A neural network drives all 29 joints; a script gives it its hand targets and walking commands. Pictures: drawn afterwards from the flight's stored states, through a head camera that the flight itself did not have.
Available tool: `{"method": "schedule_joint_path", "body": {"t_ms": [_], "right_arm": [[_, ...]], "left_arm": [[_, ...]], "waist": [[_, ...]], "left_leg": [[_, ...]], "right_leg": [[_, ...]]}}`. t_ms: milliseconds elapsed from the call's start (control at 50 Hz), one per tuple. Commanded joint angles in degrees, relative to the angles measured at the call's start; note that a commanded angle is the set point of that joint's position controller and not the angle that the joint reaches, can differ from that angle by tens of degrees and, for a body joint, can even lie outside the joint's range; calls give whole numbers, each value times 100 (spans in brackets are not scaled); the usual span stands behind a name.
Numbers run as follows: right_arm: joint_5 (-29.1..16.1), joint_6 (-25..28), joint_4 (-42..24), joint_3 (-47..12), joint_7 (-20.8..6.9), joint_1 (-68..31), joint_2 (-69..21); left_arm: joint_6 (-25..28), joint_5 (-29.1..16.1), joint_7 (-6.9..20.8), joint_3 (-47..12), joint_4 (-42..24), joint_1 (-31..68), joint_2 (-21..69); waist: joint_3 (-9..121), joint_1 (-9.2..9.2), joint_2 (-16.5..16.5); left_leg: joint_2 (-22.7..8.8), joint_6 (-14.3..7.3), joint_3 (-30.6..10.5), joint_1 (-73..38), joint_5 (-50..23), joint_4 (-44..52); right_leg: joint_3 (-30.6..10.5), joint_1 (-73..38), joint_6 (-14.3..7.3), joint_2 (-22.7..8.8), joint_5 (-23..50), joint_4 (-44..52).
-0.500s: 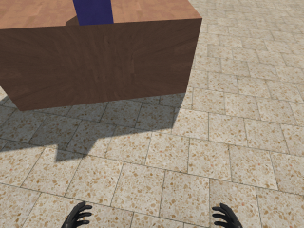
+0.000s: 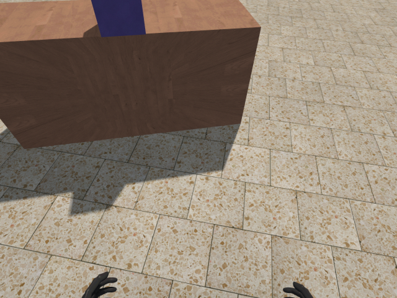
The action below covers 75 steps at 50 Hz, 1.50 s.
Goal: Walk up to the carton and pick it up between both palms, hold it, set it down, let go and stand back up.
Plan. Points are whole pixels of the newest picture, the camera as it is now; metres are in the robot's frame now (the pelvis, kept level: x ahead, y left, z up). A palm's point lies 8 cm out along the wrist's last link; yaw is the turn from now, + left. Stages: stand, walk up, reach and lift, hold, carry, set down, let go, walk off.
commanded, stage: stand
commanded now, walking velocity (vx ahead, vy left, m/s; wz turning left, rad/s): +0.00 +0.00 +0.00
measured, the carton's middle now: out of the picture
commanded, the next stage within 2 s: walk up in 1.74 s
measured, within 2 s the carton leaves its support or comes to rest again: neither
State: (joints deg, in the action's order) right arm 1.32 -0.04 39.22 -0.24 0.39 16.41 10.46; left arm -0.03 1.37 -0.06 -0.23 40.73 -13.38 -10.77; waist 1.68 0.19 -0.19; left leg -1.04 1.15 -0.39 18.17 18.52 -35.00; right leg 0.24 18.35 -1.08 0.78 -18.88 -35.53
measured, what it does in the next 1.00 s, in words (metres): stands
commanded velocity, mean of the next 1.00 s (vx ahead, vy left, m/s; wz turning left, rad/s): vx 0.00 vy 0.00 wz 0.00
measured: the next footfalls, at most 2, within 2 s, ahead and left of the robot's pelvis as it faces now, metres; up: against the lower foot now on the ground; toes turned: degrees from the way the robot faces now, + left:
none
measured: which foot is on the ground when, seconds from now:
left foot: down 0.00-1.00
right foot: down 0.00-1.00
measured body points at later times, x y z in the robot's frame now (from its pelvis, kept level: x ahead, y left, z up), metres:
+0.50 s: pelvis +0.01 +0.00 +0.00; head +0.02 +0.00 +0.45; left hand +0.11 +0.23 -0.12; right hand +0.09 -0.24 -0.13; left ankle +0.00 +0.13 -0.73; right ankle +0.00 -0.11 -0.73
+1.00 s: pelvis +0.01 -0.01 +0.01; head +0.01 -0.01 +0.46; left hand +0.06 +0.23 -0.13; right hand +0.03 -0.24 -0.14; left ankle +0.00 +0.13 -0.73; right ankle +0.00 -0.11 -0.73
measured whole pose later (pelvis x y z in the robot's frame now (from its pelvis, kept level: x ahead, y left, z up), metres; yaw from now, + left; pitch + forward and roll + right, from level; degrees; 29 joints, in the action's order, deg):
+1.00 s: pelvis +0.01 -0.01 +0.01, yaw +0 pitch -1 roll +0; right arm 1.0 -0.3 56.1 1.3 1.9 18.3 9.7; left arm 0.3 0.6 -1.9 0.8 55.6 -15.6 -10.5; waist -0.3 0.0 0.2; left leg -1.6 1.7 -0.5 10.9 15.7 -27.3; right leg 0.4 11.1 -1.7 1.4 -16.0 -27.9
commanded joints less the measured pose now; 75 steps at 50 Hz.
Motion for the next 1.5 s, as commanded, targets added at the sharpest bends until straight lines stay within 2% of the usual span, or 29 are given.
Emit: {"method": "schedule_joint_path", "body": {"t_ms": [0,60,340,380,460,660,720,740,940,1060,1120,1260,1300,1420,1480], "right_arm": [[-4,88,-339,142,22,9,469],[0,74,-287,159,38,43,493],[-17,82,53,214,92,155,537],[-22,70,114,211,106,179,500],[-10,52,273,249,104,164,555],[-28,49,747,271,140,265,531],[-27,46,939,268,147,369,494],[-34,55,978,260,144,362,458],[-27,23,1565,250,178,415,421],[-26,21,1903,211,176,521,301],[-36,14,2059,198,183,606,267],[-48,15,2332,163,193,630,193],[-49,24,2380,150,198,637,163],[-48,12,2548,121,210,682,99],[-50,19,2593,101,212,705,48]], "left_arm": [[65,0,-27,153,-346,57,-476],[74,-2,-33,153,-300,57,-466],[80,-24,-78,195,47,-98,-525],[78,-19,-94,203,121,-125,-526],[72,-34,-105,199,214,-120,-514],[88,-49,-161,214,636,-215,-521],[89,-55,-175,222,793,-309,-532],[97,-59,-176,234,842,-309,-559],[93,-86,-203,200,1340,-379,-457],[85,-89,-203,178,1644,-472,-386],[81,-92,-199,161,1781,-508,-318],[99,-85,-208,124,2035,-621,-231],[95,-91,-211,123,2114,-613,-227],[90,-87,-220,90,2260,-686,-141],[88,-89,-222,88,2318,-706,-137]], "waist": [[29,-17,80],[84,9,-46],[30,-21,100],[8,-12,-49],[-97,-10,54],[-166,-2,-81],[-178,-12,87],[-121,0,55],[-356,-33,-15],[-485,-30,99],[-531,-19,-32],[-517,-34,97],[-543,-23,-7],[-648,-49,88],[-627,-46,10]], "left_leg": [[-184,-181,-195,15,-712,530],[-181,-177,-184,-42,-775,523],[-267,-220,-253,-194,-1152,655],[-241,-208,-225,-238,-1099,656],[-234,-210,-221,-267,-993,732],[-272,-204,-243,-444,-1212,850],[-285,-202,-240,-516,-1287,898],[-292,-198,-236,-558,-1343,910],[-327,-158,-250,-664,-1225,1115],[-336,-138,-264,-645,-1155,1228],[-351,-131,-279,-681,-1114,1271],[-351,-112,-248,-749,-1086,1286],[-368,-121,-264,-731,-1093,1314],[-365,-107,-259,-649,-1030,1348],[-375,-107,-269,-665,-1041,1338]], "right_leg": [[-396,-73,-131,-353,825,672],[-400,-128,-135,-362,876,727],[-367,-362,-148,-364,1212,731],[-392,-366,-163,-379,1228,769],[-430,-300,-178,-395,1088,870],[-459,-478,-220,-451,1308,1041],[-471,-562,-231,-451,1360,1076],[-468,-597,-233,-458,1405,1069],[-468,-630,-235,-468,1187,1351],[-484,-685,-233,-479,1068,1467],[-467,-653,-231,-468,977,1515],[-531,-665,-225,-512,927,1623],[-477,-677,-207,-477,959,1616],[-508,-657,-214,-492,851,1645],[-504,-639,-219,-489,838,1669]]}}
